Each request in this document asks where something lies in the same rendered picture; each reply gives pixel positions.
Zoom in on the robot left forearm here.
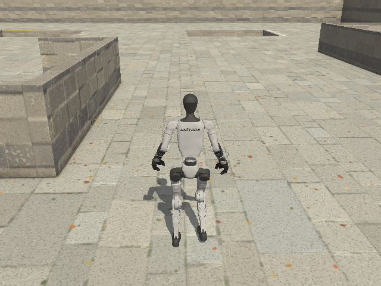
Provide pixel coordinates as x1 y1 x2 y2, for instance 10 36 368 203
154 143 165 162

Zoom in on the robot thigh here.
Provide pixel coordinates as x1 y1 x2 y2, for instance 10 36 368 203
195 166 210 202
170 166 182 209

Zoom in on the left robot hand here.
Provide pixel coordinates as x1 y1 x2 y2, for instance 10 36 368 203
151 158 165 171

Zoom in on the left robot upper arm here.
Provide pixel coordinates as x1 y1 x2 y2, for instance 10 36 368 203
160 120 178 152

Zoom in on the robot left thigh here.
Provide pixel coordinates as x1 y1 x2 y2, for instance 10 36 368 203
170 166 182 209

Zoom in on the right robot upper arm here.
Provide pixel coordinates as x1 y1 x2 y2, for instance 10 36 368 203
203 120 220 153

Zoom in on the right robot hand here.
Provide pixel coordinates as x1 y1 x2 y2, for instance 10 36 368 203
215 162 229 175

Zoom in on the robot right forearm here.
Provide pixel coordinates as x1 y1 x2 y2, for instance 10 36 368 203
214 143 226 164

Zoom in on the robot right thigh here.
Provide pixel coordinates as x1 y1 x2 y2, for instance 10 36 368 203
195 166 210 202

